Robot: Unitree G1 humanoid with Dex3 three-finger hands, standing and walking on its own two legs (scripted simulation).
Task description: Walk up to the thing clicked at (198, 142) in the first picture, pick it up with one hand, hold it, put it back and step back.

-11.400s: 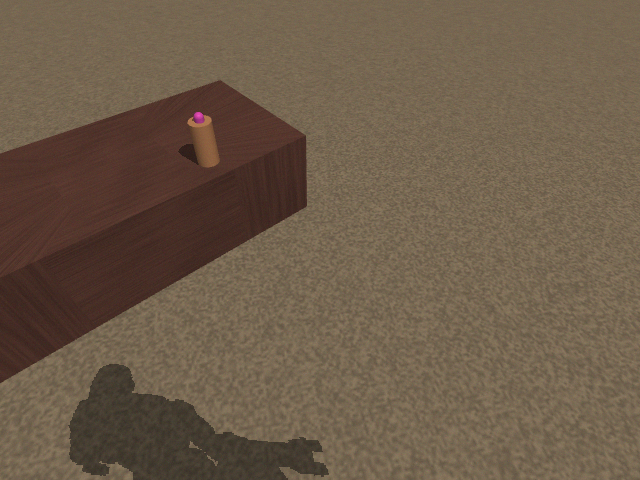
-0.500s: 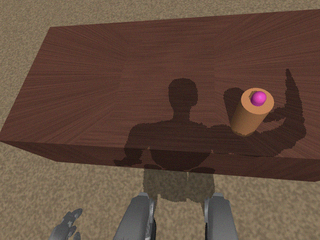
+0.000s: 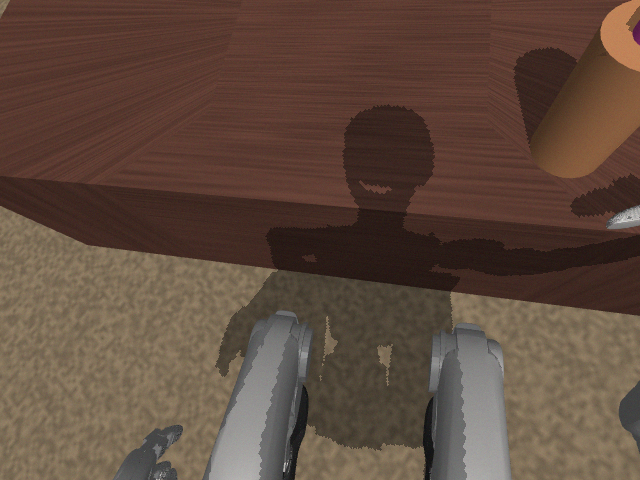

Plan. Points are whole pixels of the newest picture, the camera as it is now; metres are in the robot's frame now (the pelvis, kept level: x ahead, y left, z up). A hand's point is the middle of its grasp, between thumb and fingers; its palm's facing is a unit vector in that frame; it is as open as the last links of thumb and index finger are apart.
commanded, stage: close in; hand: right
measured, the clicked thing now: (610, 92) +0.52 -0.26 +0.06
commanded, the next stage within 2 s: close in 0.30 s
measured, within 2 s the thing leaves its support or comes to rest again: leaves its support in 1.74 s
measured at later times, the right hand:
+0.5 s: hand (610, 127) +0.50 -0.27 +0.04, palm faces +0.22 +0.97 +0.01, open 16.5 cm
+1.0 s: hand (597, 112) +0.51 -0.26 +0.04, palm faces +0.23 +0.97 +0.00, open 14.4 cm
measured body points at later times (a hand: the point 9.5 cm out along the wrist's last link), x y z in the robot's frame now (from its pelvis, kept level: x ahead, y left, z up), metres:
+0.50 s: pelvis +0.01 +0.01 +0.02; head +0.21 -0.04 +0.42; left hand +0.12 +0.29 -0.10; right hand +0.48 -0.32 +0.04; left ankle +0.10 +0.15 -0.39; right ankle +0.09 -0.14 -0.39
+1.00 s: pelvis +0.01 +0.01 +0.01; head +0.21 -0.03 +0.41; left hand +0.11 +0.28 -0.11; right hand +0.49 -0.31 +0.05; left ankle +0.10 +0.15 -0.39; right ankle +0.09 -0.14 -0.39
